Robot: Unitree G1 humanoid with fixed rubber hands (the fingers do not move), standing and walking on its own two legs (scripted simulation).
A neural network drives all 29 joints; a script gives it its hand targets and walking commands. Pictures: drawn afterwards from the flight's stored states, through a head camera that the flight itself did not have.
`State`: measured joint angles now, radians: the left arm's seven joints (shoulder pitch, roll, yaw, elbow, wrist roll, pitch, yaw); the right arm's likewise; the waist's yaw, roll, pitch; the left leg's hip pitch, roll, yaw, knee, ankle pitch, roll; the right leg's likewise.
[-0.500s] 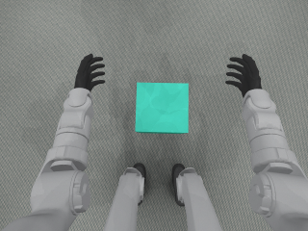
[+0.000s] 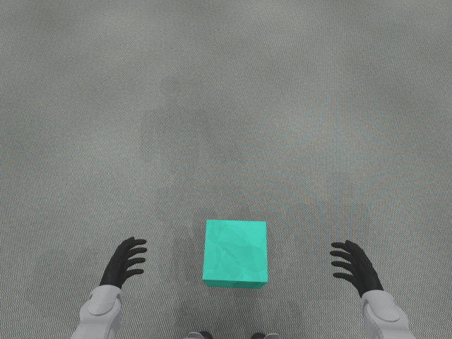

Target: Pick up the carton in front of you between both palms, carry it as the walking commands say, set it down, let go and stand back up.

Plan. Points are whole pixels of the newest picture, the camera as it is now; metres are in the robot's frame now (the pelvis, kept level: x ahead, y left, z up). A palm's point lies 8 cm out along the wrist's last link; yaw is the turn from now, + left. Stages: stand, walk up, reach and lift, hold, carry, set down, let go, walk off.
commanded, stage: let go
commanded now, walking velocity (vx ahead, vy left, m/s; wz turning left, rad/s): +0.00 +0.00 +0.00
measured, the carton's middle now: (234, 256) +0.38 -0.01 -0.63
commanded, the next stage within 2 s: stand in 0.62 s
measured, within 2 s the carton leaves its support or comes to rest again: neither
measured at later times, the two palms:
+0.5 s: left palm (86, 329) +0.16 +0.23 -0.04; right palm (388, 332) +0.16 -0.22 -0.04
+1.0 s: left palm out of the picture +0.12 +0.27 -0.09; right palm out of the picture +0.14 -0.25 -0.09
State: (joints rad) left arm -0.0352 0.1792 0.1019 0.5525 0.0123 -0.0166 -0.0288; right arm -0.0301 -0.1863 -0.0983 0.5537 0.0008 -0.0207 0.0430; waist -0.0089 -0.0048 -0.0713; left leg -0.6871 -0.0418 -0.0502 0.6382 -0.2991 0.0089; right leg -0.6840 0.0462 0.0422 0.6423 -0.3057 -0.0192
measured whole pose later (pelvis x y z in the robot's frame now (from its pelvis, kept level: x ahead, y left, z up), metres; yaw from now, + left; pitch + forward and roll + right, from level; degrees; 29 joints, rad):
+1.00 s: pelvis +0.04 +0.00 +0.01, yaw +2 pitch +4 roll +0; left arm 0.32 0.26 0.02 0.73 0.02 -0.05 0.02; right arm 0.33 -0.26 -0.01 0.73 -0.03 -0.06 -0.02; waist 0.01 0.00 -0.10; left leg -0.25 -0.04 -0.07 0.56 -0.37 0.02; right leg -0.23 0.02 -0.01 0.55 -0.38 -0.01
